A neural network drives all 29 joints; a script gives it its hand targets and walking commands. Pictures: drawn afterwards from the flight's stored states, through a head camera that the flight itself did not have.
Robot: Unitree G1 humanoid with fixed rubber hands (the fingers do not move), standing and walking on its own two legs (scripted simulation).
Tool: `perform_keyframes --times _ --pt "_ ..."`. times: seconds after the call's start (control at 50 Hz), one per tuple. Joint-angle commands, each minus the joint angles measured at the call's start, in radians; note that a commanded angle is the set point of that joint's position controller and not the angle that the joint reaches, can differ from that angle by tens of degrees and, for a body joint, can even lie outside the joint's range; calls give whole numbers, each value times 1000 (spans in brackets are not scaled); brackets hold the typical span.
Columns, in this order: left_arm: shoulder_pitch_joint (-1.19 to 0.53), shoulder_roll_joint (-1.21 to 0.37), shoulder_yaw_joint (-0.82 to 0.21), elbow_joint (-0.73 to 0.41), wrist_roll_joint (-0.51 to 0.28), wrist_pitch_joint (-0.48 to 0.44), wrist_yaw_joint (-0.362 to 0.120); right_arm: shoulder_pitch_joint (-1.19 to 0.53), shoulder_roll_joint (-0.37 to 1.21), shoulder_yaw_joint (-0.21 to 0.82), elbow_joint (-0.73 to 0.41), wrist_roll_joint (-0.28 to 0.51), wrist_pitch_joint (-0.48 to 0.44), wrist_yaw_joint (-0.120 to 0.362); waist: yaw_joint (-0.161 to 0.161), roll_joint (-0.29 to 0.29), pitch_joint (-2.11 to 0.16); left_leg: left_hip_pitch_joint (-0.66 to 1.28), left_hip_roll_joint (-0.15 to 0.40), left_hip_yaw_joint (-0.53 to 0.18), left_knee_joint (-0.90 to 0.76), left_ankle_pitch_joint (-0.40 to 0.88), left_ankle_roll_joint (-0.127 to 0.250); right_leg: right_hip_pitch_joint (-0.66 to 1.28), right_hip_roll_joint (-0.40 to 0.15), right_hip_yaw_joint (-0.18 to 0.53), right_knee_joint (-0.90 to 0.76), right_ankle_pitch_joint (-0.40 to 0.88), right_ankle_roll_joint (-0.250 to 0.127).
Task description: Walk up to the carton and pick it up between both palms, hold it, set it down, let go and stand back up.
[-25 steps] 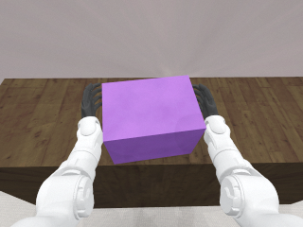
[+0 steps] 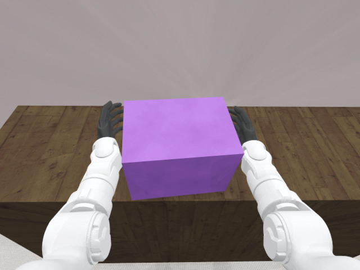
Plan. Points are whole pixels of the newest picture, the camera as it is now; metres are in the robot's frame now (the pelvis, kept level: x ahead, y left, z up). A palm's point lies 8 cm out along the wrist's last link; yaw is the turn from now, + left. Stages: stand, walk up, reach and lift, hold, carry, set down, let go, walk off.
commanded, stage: reach and lift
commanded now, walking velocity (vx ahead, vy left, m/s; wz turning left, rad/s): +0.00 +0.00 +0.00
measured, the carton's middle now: (177, 148) +0.39 +0.01 +0.05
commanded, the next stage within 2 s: hold in 1.56 s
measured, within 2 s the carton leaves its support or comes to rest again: neither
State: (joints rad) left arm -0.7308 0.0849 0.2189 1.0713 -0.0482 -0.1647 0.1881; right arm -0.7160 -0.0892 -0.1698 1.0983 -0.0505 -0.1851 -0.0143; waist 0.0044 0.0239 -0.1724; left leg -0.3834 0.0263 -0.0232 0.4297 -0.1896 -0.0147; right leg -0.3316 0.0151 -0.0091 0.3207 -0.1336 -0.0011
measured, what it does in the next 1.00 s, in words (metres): stands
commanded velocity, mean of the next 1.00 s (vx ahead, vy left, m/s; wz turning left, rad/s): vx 0.00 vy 0.00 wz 0.00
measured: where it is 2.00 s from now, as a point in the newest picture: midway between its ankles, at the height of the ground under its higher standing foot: outside the picture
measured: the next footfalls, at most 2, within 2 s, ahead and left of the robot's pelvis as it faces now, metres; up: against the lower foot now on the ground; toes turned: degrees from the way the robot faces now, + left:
none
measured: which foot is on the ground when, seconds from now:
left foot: down 0.00-1.00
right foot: down 0.00-1.00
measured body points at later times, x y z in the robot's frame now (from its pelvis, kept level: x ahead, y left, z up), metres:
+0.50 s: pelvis +0.00 +0.00 +0.00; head -0.05 +0.02 +0.45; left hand +0.39 +0.20 +0.15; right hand +0.39 -0.13 +0.14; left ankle +0.01 +0.12 -0.74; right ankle +0.01 -0.13 -0.74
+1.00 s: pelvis -0.01 +0.00 +0.00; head -0.08 +0.03 +0.45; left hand +0.38 +0.20 +0.18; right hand +0.37 -0.14 +0.17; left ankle +0.01 +0.12 -0.74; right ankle +0.01 -0.13 -0.74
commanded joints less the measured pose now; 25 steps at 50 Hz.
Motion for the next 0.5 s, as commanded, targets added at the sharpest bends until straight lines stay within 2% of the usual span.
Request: perform_keyframes --times 0.0,0.02,0.04,0.06,0.08,0.1,0.12,0.14,0.18,0.2,0.22,0.24,0.26,0.28,0.3,0.32,0.34,0.36,0.4,0.42,0.44,0.46,0.48 --pt "-649 -800 -449 -297 89 24 -181 -663 670 348 -359 78 20 78 -50 13 -471 252 -50 -4 -49 323 -74 277 24 -28 -28 272 -11" --pt "-649 -786 -441 -278 83 47 -187 -703 671 353 -390 91 40 69 -50 -24 -430 218 -56 7 -62 274 -59 300 21 -19 -34 269 -2" --pt "-587 -785 -440 -277 72 68 -190 -721 666 383 -447 110 50 70 -22 -47 -461 218 -55 9 -63 290 -54 331 26 -15 -26 299 -2" --pt "-617 -786 -439 -323 82 76 -191 -668 682 386 -406 102 71 62 -49 -36 -437 205 -61 7 -72 268 -51 351 19 -10 -26 310 2" --pt "-635 -792 -449 -389 72 88 -189 -700 705 412 -454 130 76 64 -25 -27 -497 217 -66 7 -59 308 -53 365 26 -4 -6 346 0" --pt "-641 -769 -428 -375 89 108 -198 -653 681 394 -421 124 107 50 -67 -42 -410 219 -68 2 -68 293 -51 376 17 -4 -24 337 6" --pt "-597 -755 -408 -327 94 144 -210 -646 673 370 -414 112 127 45 -71 -62 -360 207 -65 5 -82 233 -41 358 15 4 -42 270 5" --pt "-624 -776 -424 -393 99 159 -213 -649 661 358 -423 113 134 45 -81 -38 -364 213 -64 -4 -95 230 -45 368 16 -6 -38 262 -1" --pt "-630 -798 -437 -440 97 199 -216 -670 646 355 -436 147 151 47 -78 13 -364 230 -64 -10 -86 290 -60 374 14 -3 -36 301 -8" --pt "-587 -772 -413 -431 113 221 -218 -662 655 361 -443 153 167 37 -79 -4 -330 246 -70 -4 -84 296 -57 410 14 0 -39 317 0" --pt "-563 -729 -407 -475 106 241 -239 -624 690 396 -527 176 181 12 -105 -29 -348 259 -81 7 -77 344 -46 488 -1 16 -43 429 14" --pt "-611 -763 -407 -498 107 253 -233 -683 677 391 -510 172 191 25 -79 -10 -342 247 -73 -1 -95 299 -46 454 14 4 -26 340 9" --pt "-621 -753 -397 -506 104 264 -234 -702 669 369 -533 177 202 23 -84 -25 -364 240 -73 -6 -109 260 -41 432 8 2 -42 295 7" --pt "-609 -741 -402 -500 94 285 -244 -686 684 383 -529 165 215 13 -82 -57 -325 214 -82 2 -110 243 -37 456 4 5 -47 311 13" --pt "-545 -756 -434 -589 74 299 -251 -638 707 430 -637 201 227 -5 -99 -59 -402 259 -86 2 -88 355 -39 534 6 11 -20 478 23" --pt "-568 -756 -413 -594 105 324 -252 -594 691 411 -521 202 250 -8 -101 7 -347 257 -90 1 -95 332 -46 513 10 10 -25 429 18" --pt "-528 -763 -415 -567 98 342 -262 -685 660 404 -638 211 241 -8 -103 -14 -362 274 -88 -2 -90 366 -45 506 9 15 -28 438 18" --pt "-509 -770 -444 -619 87 359 -266 -639 678 422 -652 226 261 -19 -124 2 -378 286 -84 -14 -88 372 -48 503 12 9 -27 442 14" --pt "-582 -771 -432 -631 106 381 -265 -673 647 376 -585 196 284 -15 -115 45 -326 253 -86 -6 -113 283 -59 474 14 -4 -40 298 8" --pt "-613 -765 -419 -653 111 388 -264 -660 644 352 -557 181 291 -3 -110 38 -306 278 -75 -5 -116 254 -53 432 13 -1 -45 245 3" --pt "-607 -747 -400 -663 114 405 -276 -616 643 338 -534 188 307 -9 -139 16 -239 276 -80 -6 -119 239 -57 429 14 0 -50 250 7" --pt "-597 -759 -408 -684 107 415 -281 -582 669 350 -538 189 311 -14 -149 46 -241 267 -84 1 -120 239 -54 456 7 8 -48 276 5" --pt "-596 -759 -415 -644 104 424 -286 -643 664 342 -568 183 309 -12 -139 41 -225 248 -87 1 -131 193 -54 422 13 -2 -60 213 8"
